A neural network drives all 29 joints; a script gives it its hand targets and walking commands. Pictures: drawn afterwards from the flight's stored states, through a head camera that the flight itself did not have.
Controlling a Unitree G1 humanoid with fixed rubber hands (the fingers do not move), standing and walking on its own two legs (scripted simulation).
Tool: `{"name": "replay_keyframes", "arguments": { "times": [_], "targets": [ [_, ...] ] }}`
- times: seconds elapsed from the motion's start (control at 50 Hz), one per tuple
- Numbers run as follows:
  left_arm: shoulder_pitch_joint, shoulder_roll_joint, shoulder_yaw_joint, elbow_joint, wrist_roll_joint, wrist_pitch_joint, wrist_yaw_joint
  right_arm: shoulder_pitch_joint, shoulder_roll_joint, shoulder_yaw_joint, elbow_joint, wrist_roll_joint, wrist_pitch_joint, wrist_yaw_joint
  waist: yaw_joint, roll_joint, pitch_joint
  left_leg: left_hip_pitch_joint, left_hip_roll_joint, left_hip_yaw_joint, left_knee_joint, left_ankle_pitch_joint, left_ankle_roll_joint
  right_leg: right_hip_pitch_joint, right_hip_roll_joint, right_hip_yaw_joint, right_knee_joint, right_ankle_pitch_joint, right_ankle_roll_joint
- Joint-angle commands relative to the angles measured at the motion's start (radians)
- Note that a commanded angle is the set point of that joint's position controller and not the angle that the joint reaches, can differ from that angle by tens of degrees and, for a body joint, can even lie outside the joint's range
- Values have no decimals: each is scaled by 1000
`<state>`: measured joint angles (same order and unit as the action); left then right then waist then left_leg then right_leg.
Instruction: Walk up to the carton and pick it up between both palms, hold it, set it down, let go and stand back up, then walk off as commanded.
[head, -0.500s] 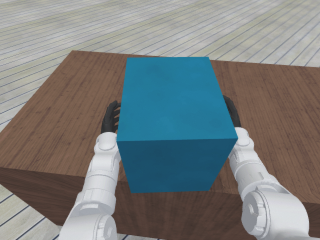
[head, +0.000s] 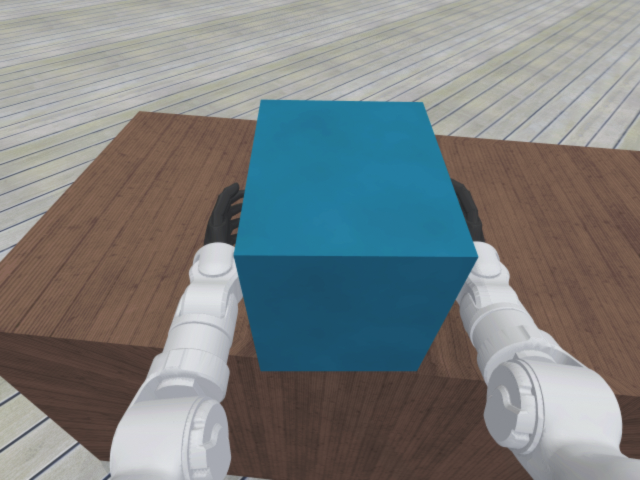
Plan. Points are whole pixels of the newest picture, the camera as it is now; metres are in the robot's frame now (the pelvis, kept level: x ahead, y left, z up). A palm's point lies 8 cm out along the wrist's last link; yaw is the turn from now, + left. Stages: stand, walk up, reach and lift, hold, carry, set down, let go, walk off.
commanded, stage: reach and lift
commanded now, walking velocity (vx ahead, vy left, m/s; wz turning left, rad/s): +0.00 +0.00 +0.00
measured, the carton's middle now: (340, 238) +0.44 +0.03 +0.09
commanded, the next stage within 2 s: none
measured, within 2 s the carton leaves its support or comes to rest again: neither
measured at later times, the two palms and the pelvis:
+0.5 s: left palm (212, 212) +0.39 +0.18 +0.17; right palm (474, 216) +0.42 -0.13 +0.17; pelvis +0.01 +0.01 +0.00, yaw +2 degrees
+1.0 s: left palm (201, 193) +0.38 +0.19 +0.21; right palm (492, 204) +0.39 -0.13 +0.22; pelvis -0.01 +0.02 +0.00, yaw +2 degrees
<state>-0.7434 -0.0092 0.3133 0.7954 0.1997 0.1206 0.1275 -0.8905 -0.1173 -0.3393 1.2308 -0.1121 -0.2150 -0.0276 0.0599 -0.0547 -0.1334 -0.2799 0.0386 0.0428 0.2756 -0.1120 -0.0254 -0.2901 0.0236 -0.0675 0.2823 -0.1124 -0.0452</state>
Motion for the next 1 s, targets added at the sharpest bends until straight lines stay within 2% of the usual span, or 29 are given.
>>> {"name": "replay_keyframes", "arguments": {
  "times": [0.0,0.1,0.14,0.24,0.28,0.32,0.34,0.38,0.48,0.54,0.56,0.6,0.62,0.7,0.74,0.76,0.84,0.86,0.88,0.9,0.94,0.98],
  "targets": [
    [-844,-581,-335,-260,-34,-73,-108,-764,552,231,-244,-15,-72,157,1,44,-594,162,-17,55,20,245,13,351,-16,-14,50,307,67],
    [-856,-590,-373,-303,-66,-7,-110,-794,571,295,-328,46,-14,141,-15,40,-603,183,-21,33,37,264,16,367,-11,-9,52,346,67],
    [-865,-593,-384,-340,-87,8,-111,-805,584,319,-370,69,6,136,-11,35,-644,199,-24,25,43,277,18,382,-12,-4,56,370,68],
    [-853,-596,-396,-382,-99,83,-119,-834,587,365,-452,144,71,116,-25,50,-621,234,-30,2,56,298,11,403,-9,0,53,404,73],
    [-830,-592,-409,-405,-110,117,-125,-810,581,390,-480,174,102,105,-41,47,-601,249,-36,-8,62,314,6,423,-12,5,54,449,79],
    [-847,-570,-393,-422,-111,147,-138,-826,579,389,-501,195,130,94,-57,36,-549,251,-41,-15,56,279,13,436,-23,11,44,435,85],
    [-815,-566,-390,-444,-105,167,-140,-806,573,400,-509,216,148,93,-54,40,-533,266,-43,-17,53,294,10,443,-19,12,48,458,86],
    [-793,-555,-388,-456,-102,207,-148,-796,552,394,-526,229,182,84,-71,48,-500,287,-46,-23,47,275,4,436,-18,10,42,441,87],
    [-787,-536,-379,-494,-98,283,-166,-819,540,403,-567,268,242,70,-83,38,-438,315,-55,-28,43,250,3,436,-8,12,35,398,89],
    [-786,-541,-411,-563,-111,312,-170,-827,548,439,-624,301,264,64,-87,52,-476,347,-58,-35,59,299,-5,446,0,9,40,432,89],
    [-789,-543,-422,-555,-114,327,-174,-822,541,440,-625,305,276,59,-103,52,-447,354,-60,-38,59,289,-8,438,0,7,36,426,90],
    [-806,-544,-434,-600,-117,343,-175,-821,545,449,-638,324,296,55,-101,70,-451,372,-59,-41,64,298,-13,425,8,6,31,380,85],
    [-806,-545,-439,-588,-117,355,-177,-827,538,441,-640,323,305,54,-115,73,-425,369,-60,-42,64,284,-13,413,7,5,24,356,83],
    [-843,-561,-480,-641,-144,388,-181,-847,556,469,-684,360,339,46,-126,81,-435,389,-59,-49,69,282,-20,394,19,-2,21,322,81],
    [-843,-549,-464,-612,-145,402,-185,-867,548,460,-682,359,355,45,-128,75,-400,367,-61,-51,58,236,-14,386,18,1,13,277,81],
    [-843,-555,-467,-603,-143,413,-186,-872,551,460,-689,371,361,43,-129,92,-389,366,-60,-51,58,227,-16,373,20,0,11,256,79],
    [-885,-548,-468,-627,-158,428,-188,-904,583,485,-705,391,389,35,-123,85,-431,349,-65,-52,57,206,-9,386,21,6,14,244,83],
    [-884,-554,-467,-604,-159,434,-186,-900,565,470,-685,387,397,35,-133,90,-408,349,-61,-58,53,196,-10,370,23,2,10,223,79],
    [-905,-552,-477,-629,-171,435,-186,-911,581,478,-698,395,403,33,-132,91,-429,353,-63,-57,59,203,-14,371,25,3,12,226,81],
    [-889,-546,-460,-597,-163,444,-189,-914,586,478,-689,397,414,29,-127,86,-403,335,-66,-55,53,175,-5,363,23,9,4,202,81],
    [-897,-547,-462,-597,-168,454,-193,-916,589,481,-688,418,429,25,-134,99,-405,341,-64,-58,59,193,-11,360,26,11,9,215,80],
    [-894,-541,-453,-576,-170,467,-200,-922,592,487,-690,427,452,16,-138,77,-393,318,-65,-60,58,175,-7,366,27,16,6,211,82]
  ]
}}
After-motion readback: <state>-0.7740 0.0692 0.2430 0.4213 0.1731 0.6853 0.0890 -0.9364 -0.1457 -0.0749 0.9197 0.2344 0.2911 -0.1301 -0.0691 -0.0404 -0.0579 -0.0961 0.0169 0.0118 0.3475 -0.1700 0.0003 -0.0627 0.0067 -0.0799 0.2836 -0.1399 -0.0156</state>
